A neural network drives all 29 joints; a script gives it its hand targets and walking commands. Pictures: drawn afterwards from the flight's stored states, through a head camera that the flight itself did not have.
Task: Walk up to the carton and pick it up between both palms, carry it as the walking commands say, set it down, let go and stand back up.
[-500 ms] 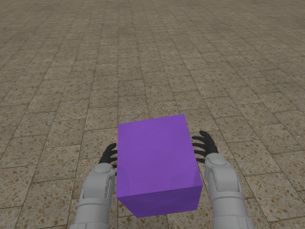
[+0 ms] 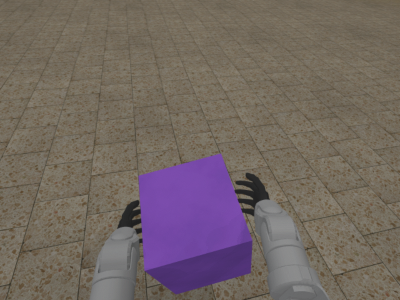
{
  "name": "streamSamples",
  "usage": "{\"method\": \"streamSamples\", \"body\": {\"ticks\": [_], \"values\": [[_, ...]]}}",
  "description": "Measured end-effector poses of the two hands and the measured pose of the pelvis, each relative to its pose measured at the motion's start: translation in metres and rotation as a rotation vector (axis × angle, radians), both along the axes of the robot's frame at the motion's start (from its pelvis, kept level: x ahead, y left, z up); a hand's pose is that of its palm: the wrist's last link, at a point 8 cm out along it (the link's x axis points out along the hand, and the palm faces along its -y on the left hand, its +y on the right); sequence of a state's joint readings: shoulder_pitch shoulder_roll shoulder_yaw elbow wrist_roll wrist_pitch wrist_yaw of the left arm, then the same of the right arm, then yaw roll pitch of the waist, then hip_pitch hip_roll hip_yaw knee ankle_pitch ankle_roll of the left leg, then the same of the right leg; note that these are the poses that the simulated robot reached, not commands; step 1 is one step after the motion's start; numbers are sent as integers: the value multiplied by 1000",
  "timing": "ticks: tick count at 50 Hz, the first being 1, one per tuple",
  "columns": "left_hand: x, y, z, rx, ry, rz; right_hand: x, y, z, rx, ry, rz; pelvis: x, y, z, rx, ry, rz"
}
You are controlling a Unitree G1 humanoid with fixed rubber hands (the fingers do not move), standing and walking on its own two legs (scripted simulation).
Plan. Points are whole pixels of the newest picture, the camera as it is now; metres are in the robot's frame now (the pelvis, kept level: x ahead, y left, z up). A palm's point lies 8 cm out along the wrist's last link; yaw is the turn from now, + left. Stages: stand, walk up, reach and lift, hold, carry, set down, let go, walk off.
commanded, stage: set down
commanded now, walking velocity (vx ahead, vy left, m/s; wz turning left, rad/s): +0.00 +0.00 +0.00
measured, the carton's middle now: (197, 226) +0.31 +0.06 -0.07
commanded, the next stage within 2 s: none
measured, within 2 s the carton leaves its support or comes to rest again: neither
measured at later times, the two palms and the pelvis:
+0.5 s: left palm (138, 234) +0.27 +0.19 -0.07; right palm (256, 209) +0.35 -0.08 -0.02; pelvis -0.05 +0.02 -0.03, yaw -1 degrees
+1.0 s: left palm (139, 245) +0.28 +0.21 -0.17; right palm (240, 221) +0.38 -0.05 -0.13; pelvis -0.04 -0.02 -0.09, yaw -1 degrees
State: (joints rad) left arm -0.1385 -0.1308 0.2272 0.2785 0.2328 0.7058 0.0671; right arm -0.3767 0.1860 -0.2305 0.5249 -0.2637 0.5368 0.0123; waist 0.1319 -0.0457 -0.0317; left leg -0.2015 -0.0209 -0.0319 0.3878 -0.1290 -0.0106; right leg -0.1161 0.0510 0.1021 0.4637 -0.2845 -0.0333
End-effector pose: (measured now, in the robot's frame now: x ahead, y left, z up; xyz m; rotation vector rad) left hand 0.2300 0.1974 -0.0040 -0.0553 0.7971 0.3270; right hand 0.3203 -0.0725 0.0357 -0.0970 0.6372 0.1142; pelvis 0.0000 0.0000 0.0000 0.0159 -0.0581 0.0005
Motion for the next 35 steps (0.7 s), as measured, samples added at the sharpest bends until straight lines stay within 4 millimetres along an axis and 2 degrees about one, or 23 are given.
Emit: {"method": "streamSamples", "body": {"ticks": [4,7,15,20,28,35], "values": [[-1,13,-9,-5,10,37,-4,12,-10,24,-2,-8,-15,9,-5,1,-6,-2],[2,15,-14,-14,4,40,-2,14,-15,32,-11,-16,-26,15,-10,3,0,8],[21,3,-27,-29,-10,28,11,0,-26,45,-26,-43,-48,25,-22,4,46,-9],[31,-2,-39,-22,-16,40,25,-4,-37,29,-33,-22,-53,23,-28,7,99,-17],[38,-7,-78,17,-14,50,38,-4,-79,11,-39,-6,-48,10,-38,5,254,-15],[36,-9,-115,40,-17,65,40,-1,-118,23,-50,-39,-43,-6,-52,-3,425,-21]]}}
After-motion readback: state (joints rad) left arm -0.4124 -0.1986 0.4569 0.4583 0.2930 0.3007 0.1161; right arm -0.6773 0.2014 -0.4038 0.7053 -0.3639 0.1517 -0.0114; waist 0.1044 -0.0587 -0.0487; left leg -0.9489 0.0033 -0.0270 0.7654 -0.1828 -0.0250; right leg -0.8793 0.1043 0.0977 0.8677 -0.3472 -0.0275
